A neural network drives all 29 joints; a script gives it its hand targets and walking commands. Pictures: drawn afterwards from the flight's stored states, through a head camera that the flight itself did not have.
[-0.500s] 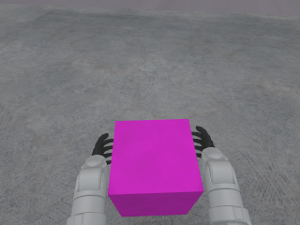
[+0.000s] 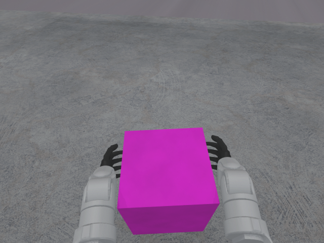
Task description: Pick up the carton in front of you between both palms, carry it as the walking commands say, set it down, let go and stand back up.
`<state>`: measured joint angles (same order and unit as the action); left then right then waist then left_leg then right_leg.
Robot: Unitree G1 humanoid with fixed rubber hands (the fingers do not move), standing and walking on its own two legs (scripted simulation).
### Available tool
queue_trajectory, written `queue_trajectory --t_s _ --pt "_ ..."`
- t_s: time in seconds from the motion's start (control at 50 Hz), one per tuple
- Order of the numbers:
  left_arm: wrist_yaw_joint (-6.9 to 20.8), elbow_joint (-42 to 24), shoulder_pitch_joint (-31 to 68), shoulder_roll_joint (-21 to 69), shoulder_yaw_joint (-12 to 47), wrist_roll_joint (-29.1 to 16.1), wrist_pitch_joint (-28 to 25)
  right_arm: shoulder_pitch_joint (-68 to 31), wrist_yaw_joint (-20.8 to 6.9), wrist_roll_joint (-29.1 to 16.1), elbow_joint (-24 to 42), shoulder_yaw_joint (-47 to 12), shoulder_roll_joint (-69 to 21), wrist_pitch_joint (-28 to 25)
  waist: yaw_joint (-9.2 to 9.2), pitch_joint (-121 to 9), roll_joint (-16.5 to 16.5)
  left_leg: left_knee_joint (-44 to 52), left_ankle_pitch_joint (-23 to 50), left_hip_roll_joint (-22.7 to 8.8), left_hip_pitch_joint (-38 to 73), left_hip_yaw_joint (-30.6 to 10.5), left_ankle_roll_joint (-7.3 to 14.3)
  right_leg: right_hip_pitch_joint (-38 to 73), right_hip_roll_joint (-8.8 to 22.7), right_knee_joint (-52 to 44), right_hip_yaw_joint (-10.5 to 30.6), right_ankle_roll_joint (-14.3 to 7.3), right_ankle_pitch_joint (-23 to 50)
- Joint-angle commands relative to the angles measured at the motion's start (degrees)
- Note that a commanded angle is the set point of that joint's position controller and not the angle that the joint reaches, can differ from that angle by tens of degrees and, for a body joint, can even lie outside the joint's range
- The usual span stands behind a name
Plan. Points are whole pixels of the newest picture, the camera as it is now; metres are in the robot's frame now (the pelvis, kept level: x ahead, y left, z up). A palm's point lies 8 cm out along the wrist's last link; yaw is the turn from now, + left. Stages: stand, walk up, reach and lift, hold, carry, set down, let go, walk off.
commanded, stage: set down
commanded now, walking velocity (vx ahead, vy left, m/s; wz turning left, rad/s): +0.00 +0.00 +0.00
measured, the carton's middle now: (166, 183) +0.29 +0.00 -0.04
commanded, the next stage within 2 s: none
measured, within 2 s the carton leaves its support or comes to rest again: neither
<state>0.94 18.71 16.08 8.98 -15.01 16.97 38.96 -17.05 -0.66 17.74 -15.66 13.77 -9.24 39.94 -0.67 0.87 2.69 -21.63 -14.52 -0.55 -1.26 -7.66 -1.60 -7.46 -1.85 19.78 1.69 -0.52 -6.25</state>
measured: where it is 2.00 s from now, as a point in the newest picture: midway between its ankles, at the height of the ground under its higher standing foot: outside the picture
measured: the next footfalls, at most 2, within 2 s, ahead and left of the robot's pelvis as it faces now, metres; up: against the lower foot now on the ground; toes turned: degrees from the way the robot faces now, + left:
none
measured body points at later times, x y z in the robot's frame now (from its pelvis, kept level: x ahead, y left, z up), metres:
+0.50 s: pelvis -0.01 +0.03 -0.03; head +0.13 +0.00 +0.39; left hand +0.36 +0.13 -0.10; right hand +0.33 -0.17 -0.10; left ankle -0.02 +0.15 -0.74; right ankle +0.06 -0.11 -0.74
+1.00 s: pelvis -0.06 +0.02 -0.17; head +0.17 -0.02 +0.22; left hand +0.41 +0.11 -0.25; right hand +0.35 -0.19 -0.25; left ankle -0.02 +0.15 -0.74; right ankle +0.06 -0.11 -0.74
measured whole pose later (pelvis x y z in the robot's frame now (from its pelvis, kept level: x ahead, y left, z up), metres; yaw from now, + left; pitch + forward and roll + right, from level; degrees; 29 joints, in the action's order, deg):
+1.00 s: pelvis -0.06 +0.02 -0.17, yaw +2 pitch +41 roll +3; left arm -1.0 41.7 47.4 1.9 -22.1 13.3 13.8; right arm -41.6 1.9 16.5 -27.1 30.4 -9.3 15.6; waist -5.7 -12.2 3.7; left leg -78.1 -29.2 6.8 -90.1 -5.1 -2.7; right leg -96.6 -2.8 74.1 7.3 3.3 -18.6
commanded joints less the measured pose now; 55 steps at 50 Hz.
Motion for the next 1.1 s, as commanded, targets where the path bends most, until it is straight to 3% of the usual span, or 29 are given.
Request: queue_trajectory --t_s 0.0,0.08,0.18,0.32,0.4,0.48,0.56,0.64,0.72,0.78,0.94,1.08 --pt "14.4 -3.5 30.6 51.7 28.8 -14.6 -2.8 -22.4 -14.6 -14.2 -2.1 -29.8 -55.1 -0.9 0.19 -11.9 -3.2 6.4 0.6 5.8 -15.4 3.6 3.1 19.2 -2.0 -1.2 2.4 2.0 2.0" --pt "14.0 -0.4 33.9 52.1 26.9 -13.3 -3.5 -25.6 -14.8 -12.3 -5.0 -26.3 -53.2 -2.1 -0.85 -10.2 -2.1 6.0 -1.9 5.7 -16.4 3.6 2.7 17.2 -2.6 0.0 1.5 1.3 -0.4" --pt "13.0 9.0 38.6 51.2 19.3 -8.1 -7.1 -31.6 -14.9 -7.2 -13.1 -16.6 -48.6 -6.0 -2.24 -6.8 -0.6 3.4 -4.9 5.7 -20.8 3.4 2.4 11.8 -3.1 3.8 -0.1 0.4 -2.8" --pt "9.2 15.3 35.5 41.0 8.6 0.2 -16.6 -29.6 -12.2 1.3 -18.0 -4.5 -37.5 -15.2 -3.5 -8.8 -1.2 -4.6 3.8 6.5 -29.8 3.9 1.2 -0.2 -3.7 11.3 -0.7 0.1 7.0" --pt "8.1 16.8 34.9 41.5 11.6 -1.0 -25.0 -30.4 -12.1 0.0 -17.3 -7.4 -38.1 -23.2 -3.26 -18.9 -1.1 -11.6 10.7 7.3 -35.4 3.7 0.3 -6.7 -3.8 18.2 0.0 0.6 15.0" --pt "7.1 15.4 39.4 45.5 20.5 -5.5 -31.6 -33.3 -12.0 -3.6 -16.4 -15.2 -42.8 -29.3 -3.9 -36.2 -1.9 -19.4 17.2 8.5 -42.3 4.1 -0.6 -9.2 -4.1 26.5 0.5 1.3 24.1" --pt "6.6 11.7 43.9 46.7 28.9 -10.0 -34.7 -36.1 -11.5 -6.9 -13.8 -21.8 -46.7 -32.3 -4.72 -53.6 -1.9 -26.4 20.7 9.6 -50.8 4.6 -1.4 -11.1 -4.0 34.4 0.7 2.2 31.8" --pt "7.0 11.1 46.1 46.9 31.7 -11.4 -33.2 -37.4 -11.5 -7.7 -12.5 -23.3 -47.0 -31.0 -5.65 -58.9 0.0 -31.6 15.7 10.2 -55.2 5.5 -1.8 -22.3 -5.0 38.1 -1.1 2.8 22.5" --pt "8.5 14.0 50.4 46.5 29.1 -10.6 -30.1 -40.6 -11.8 -7.2 -15.0 -21.0 -47.9 -27.7 -6.21 -54.9 1.1 -34.8 1.8 10.6 -63.7 6.8 -1.2 -32.8 -5.4 40.4 -2.1 2.8 7.9" --pt "9.8 16.8 54.0 46.0 26.2 -9.9 -28.1 -43.9 -11.5 -6.7 -17.0 -19.1 -48.9 -25.3 -6.32 -53.1 0.7 -37.4 -5.3 10.9 -70.7 7.8 -0.5 -37.2 -5.4 42.7 -2.3 2.8 1.0" --pt "11.4 23.5 61.5 43.9 20.1 -9.0 -26.8 -52.3 -9.6 -6.7 -19.6 -16.5 -50.3 -23.5 -6.34 -56.6 -1.3 -46.6 -9.6 12.2 -85.3 9.3 0.6 -44.5 -5.4 50.5 -2.1 3.8 -2.9" --pt "10.9 26.7 66.9 42.3 19.8 -10.6 -27.6 -57.7 -7.6 -8.1 -19.6 -15.7 -49.1 -24.3 -7.69 -62.3 -1.4 -54.4 -10.3 13.0 -92.2 10.1 0.7 -49.6 -5.8 57.3 -2.9 4.5 -2.6"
